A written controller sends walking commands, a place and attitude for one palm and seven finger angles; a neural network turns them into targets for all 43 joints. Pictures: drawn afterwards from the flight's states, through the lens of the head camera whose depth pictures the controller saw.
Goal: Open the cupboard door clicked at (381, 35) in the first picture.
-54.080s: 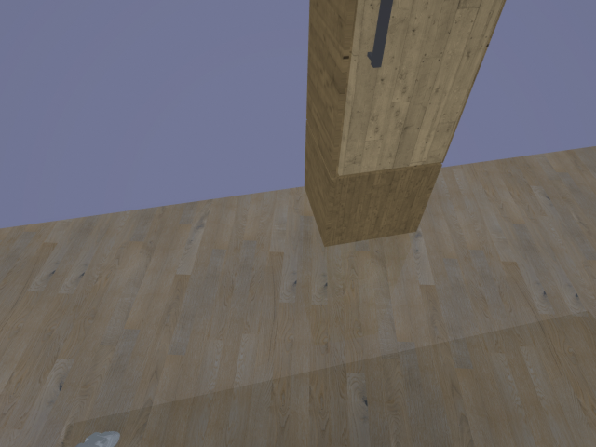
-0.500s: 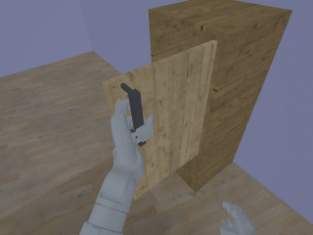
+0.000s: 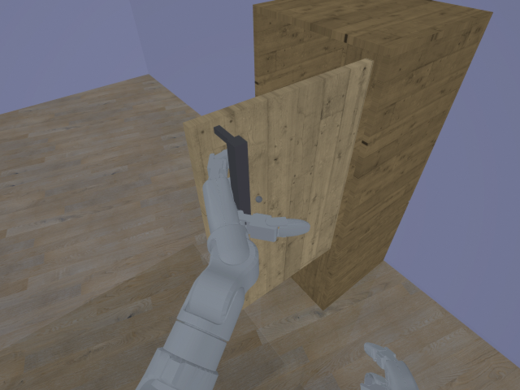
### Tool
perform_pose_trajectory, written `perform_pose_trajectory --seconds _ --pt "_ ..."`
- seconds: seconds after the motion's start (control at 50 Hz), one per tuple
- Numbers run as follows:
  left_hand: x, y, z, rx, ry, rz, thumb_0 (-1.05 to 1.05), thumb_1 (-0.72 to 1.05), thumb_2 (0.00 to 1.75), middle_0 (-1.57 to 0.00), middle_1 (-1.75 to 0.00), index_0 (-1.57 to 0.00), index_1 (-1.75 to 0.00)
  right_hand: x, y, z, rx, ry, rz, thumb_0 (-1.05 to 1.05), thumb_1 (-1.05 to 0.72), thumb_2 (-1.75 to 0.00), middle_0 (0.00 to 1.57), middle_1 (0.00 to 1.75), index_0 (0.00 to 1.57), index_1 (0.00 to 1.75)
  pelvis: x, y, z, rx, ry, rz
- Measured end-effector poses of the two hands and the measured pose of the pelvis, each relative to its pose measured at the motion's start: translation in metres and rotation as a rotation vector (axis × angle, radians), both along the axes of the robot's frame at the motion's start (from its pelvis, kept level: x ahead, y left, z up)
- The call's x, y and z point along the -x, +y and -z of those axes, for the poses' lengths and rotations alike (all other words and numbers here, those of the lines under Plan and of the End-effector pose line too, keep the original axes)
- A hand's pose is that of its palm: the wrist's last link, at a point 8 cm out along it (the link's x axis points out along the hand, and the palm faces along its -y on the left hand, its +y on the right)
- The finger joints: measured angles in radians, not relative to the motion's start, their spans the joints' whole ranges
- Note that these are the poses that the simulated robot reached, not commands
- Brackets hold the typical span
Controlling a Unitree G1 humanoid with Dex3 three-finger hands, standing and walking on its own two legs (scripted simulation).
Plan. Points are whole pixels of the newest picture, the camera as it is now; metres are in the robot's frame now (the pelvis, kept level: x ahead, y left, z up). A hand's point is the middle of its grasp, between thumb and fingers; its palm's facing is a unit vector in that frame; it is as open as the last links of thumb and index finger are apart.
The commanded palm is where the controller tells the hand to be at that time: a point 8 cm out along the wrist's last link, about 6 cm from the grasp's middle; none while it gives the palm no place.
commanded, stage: open thumb and fingers to let go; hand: left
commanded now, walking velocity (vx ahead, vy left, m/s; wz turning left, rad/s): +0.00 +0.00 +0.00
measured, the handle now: (232, 181) +0.39 +0.08 +0.15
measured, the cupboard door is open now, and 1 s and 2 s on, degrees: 89 93 93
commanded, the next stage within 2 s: slide the hand sideways off the handle in 0.06 s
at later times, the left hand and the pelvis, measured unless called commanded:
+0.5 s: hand (262, 220) +0.31 +0.03 +0.15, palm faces -0.12 -0.99 +0.01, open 16.3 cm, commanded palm +0.28 +0.08 +0.15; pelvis -0.02 +0.00 +0.00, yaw +0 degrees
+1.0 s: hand (230, 245) +0.26 +0.07 +0.15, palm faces -0.08 -1.00 -0.02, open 16.4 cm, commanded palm +0.23 +0.12 +0.15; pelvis +0.01 -0.02 +0.00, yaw -1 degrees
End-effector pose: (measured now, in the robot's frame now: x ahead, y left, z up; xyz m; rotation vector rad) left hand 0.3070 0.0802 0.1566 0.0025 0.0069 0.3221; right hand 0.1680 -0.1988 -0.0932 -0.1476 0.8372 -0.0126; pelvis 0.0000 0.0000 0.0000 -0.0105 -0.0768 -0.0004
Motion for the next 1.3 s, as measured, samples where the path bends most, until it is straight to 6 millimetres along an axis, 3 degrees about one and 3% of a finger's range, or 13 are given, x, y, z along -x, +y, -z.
perform_pose_trajectory --seconds 0.08,0.2,0.32,0.4,0.64,1.08,1.3 --pt "0.002 -0.004 0.0 -0.004 0.002 0.012 -0.01 -0.49 0.3 -0.23 -0.65 -0.24 -0.66 0.003 0.001 0.002 -0.007 0.004 -0.002 0.01 -0.9 -0.9 0.2 0.3 0.2 0.3 0.002 0.001 0.0 0.001 -0.001 0.001" --pt "0.005 -0.004 0.0 -0.018 -0.001 0.019 -0.01 -0.5 0.3 -0.3 -0.56 -0.29 -0.57 0.004 0.002 0.002 -0.006 0.006 -0.02 0.01 -0.9 -0.9 0.2 0.3 0.2 0.3 0.006 -0.001 0.001 0.0 -0.004 -0.007" --pt "0.012 0.009 0.004 -0.103 -0.059 0.378 -0.01 -0.5 0.3 -0.24 -0.43 -0.17 -0.43 0.011 -0.004 -0.004 0.014 -0.025 0.002 0.01 -0.9 -0.9 0.2 0.3 0.2 0.3 0.012 -0.003 0.0 -0.005 -0.019 -0.019" --pt "0.012 0.008 0.004 -0.039 -0.029 0.481 -0.01 -0.5 0.3 -0.2 -0.36 -0.14 -0.37 0.012 -0.008 -0.008 0.019 -0.069 0.018 0.01 -0.9 -0.9 0.2 0.3 0.2 0.3 0.016 -0.002 0.0 -0.002 -0.026 -0.017" --pt "0.027 0.004 0.005 -0.006 -0.064 0.44 -0.01 -0.5 0.3 -0.14 -0.3 -0.14 -0.3 0.008 -0.015 -0.02 -0.001 -0.118 0.028 0.01 -0.9 -0.9 0.2 0.3 0.2 0.3 0.012 -0.007 -0.002 -0.006 -0.023 0.017" --pt "0.066 0.047 0.009 -0.021 -0.042 0.397 -0.01 -0.5 0.3 -0.17 -0.31 -0.15 -0.3 -0.048 -0.022 -0.036 0.002 -0.208 -0.01 0.01 -0.9 -0.9 0.2 0.3 0.2 0.3 -0.02 -0.018 -0.003 -0.018 0.007 0.013" --pt "0.096 0.069 0.009 -0.045 -0.037 0.366 -0.01 -0.5 0.3 -0.15 -0.3 -0.15 -0.3 -0.053 -0.029 -0.034 0.004 -0.253 -0.013 0.01 -0.9 -0.9 0.2 0.3 0.2 0.3 -0.026 -0.024 0.001 -0.019 0.012 0.001"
